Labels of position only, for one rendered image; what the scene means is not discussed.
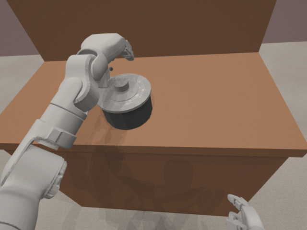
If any knob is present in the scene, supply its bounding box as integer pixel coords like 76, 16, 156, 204
113, 77, 129, 92

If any lid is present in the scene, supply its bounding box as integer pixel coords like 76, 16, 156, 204
97, 73, 152, 114

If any table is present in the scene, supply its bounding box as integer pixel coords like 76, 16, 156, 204
0, 0, 307, 217

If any left robot upper arm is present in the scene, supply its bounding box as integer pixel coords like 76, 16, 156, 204
0, 144, 67, 230

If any robot left forearm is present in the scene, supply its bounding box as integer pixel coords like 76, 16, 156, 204
0, 46, 108, 186

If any right robot hand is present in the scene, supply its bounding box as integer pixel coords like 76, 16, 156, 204
226, 194, 264, 230

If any pot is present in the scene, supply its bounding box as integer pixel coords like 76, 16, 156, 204
102, 96, 153, 130

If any left robot hand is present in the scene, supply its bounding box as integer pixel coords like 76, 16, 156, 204
81, 33, 134, 88

